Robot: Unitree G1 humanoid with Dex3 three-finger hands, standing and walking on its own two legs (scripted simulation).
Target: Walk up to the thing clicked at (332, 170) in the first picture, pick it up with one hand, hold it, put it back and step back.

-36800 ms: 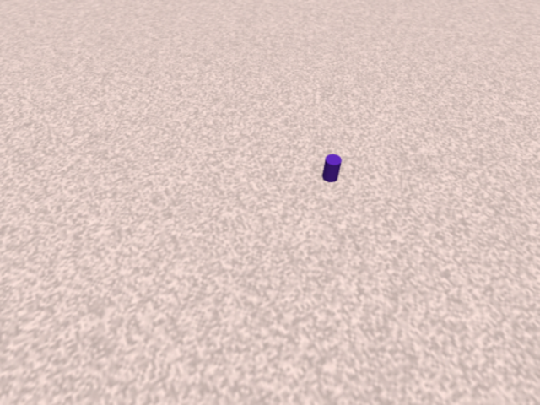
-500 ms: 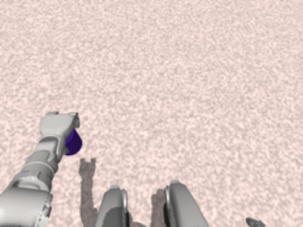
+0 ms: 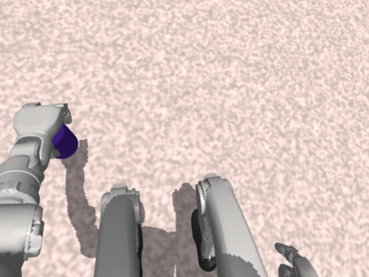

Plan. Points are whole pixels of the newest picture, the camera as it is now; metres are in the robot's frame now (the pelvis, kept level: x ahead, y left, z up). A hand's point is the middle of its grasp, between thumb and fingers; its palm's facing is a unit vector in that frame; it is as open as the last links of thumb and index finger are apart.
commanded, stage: crouch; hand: left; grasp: from above
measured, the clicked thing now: (54, 138) +0.44 +0.28 -0.21
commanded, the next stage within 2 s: lower in 0.74 s
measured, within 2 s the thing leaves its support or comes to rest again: neither
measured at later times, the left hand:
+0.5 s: hand (61, 139) +0.44 +0.28 -0.24, palm faces -0.47 -0.04 -0.88, open 9.9 cm
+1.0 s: hand (65, 139) +0.45 +0.28 -0.28, palm faces -0.49 -0.04 -0.87, open 9.9 cm
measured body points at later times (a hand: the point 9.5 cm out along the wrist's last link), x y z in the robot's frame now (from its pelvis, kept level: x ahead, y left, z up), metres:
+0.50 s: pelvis -0.01 +0.00 -0.07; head +0.24 +0.04 +0.31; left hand +0.46 +0.28 -0.19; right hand +0.04 -0.28 -0.18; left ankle +0.07 +0.11 -0.43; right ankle +0.08 -0.13 -0.43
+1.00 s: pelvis -0.01 +0.00 -0.10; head +0.24 +0.05 +0.27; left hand +0.47 +0.28 -0.23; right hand +0.02 -0.28 -0.21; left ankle +0.07 +0.11 -0.43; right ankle +0.08 -0.13 -0.43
